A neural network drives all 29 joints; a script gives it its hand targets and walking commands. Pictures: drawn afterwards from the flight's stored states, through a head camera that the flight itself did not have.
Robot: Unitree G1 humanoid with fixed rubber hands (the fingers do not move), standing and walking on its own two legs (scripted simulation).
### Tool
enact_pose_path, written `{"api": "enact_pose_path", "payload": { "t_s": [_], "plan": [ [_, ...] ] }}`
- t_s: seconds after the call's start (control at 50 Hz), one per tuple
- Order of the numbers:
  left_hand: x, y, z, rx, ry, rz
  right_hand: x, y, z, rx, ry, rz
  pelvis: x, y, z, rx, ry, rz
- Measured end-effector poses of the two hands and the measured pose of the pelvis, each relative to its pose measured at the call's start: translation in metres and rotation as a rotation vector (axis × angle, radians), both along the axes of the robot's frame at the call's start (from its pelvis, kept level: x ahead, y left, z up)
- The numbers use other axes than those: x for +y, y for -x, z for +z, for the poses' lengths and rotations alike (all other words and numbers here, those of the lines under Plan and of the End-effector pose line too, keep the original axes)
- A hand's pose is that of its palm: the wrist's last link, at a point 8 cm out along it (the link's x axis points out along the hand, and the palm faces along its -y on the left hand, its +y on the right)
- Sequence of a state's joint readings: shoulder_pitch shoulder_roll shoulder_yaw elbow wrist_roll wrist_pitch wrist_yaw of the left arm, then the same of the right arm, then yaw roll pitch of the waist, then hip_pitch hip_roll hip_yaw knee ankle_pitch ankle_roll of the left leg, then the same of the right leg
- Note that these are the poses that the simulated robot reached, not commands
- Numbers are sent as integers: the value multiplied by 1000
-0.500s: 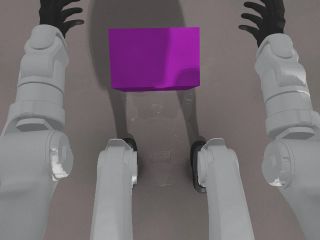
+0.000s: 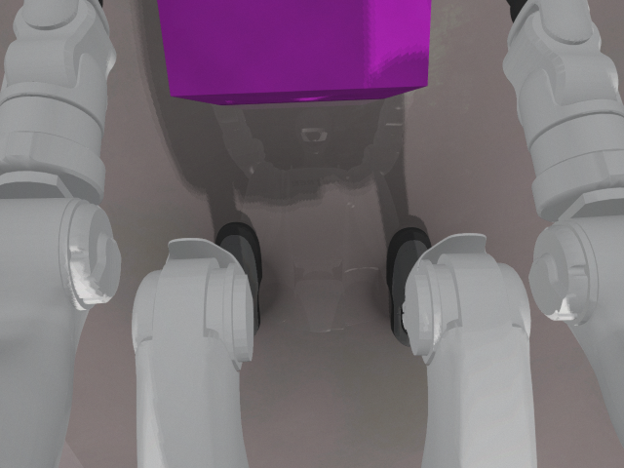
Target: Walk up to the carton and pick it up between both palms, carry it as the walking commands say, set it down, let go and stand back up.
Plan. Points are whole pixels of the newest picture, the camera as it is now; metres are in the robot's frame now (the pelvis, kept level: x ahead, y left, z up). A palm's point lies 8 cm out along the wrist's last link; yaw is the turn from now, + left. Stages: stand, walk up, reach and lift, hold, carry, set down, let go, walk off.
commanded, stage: reach and lift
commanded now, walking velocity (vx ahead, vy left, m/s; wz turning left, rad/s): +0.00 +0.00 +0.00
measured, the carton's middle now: (297, 27) +0.53 +0.05 -0.29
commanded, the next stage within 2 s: none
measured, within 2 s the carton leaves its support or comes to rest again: leaves its support in 1.86 s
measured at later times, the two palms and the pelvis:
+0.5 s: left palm out of the picture +0.54 +0.24 -0.21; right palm out of the picture +0.54 -0.17 -0.22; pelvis -0.01 +0.00 -0.03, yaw +0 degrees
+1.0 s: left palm out of the picture +0.55 +0.21 -0.21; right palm out of the picture +0.55 -0.12 -0.22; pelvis -0.01 +0.00 -0.02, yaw +0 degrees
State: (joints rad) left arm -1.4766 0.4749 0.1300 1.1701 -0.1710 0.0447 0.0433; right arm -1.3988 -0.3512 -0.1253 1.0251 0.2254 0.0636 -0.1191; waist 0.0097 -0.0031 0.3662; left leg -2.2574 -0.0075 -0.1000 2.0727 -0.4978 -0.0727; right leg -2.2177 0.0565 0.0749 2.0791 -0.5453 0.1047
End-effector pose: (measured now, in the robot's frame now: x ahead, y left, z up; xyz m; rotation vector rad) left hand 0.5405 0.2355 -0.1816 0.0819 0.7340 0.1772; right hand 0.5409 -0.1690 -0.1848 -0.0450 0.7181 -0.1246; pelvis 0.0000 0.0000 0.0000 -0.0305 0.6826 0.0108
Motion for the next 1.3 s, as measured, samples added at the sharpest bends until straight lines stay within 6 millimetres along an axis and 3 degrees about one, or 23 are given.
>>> {"api": "enact_pose_path", "payload": {
  "t_s": [0.12,0.18,0.28,0.38,0.54,0.82,1.0,1.3],
  "plan": [
    [6,10,-36,19,-2,20,7,5,-38,41,-3,20,-1,7,-13,-83,-4,-1],
    [6,13,-45,37,-1,23,4,1,-39,43,12,15,-1,5,-22,-91,-7,4],
    [-1,0,-38,4,4,7,3,-7,-31,7,-4,-8,0,4,-27,-104,-5,4],
    [-2,-8,-28,-13,-1,5,4,-3,-35,24,-9,-2,-1,5,-28,-106,-4,3],
    [3,3,-35,23,-4,20,0,0,-34,29,7,0,-2,8,-27,-108,-2,4],
    [-22,-7,-31,1,14,-26,25,-3,-33,33,-23,28,0,9,-23,-100,2,4],
    [-22,-6,-31,9,19,-11,48,-7,-33,25,-32,78,-1,8,-20,-91,4,8],
    [-24,-6,-28,42,-2,-50,46,-4,-32,37,-42,52,1,9,-23,-99,0,3]
  ]
}}
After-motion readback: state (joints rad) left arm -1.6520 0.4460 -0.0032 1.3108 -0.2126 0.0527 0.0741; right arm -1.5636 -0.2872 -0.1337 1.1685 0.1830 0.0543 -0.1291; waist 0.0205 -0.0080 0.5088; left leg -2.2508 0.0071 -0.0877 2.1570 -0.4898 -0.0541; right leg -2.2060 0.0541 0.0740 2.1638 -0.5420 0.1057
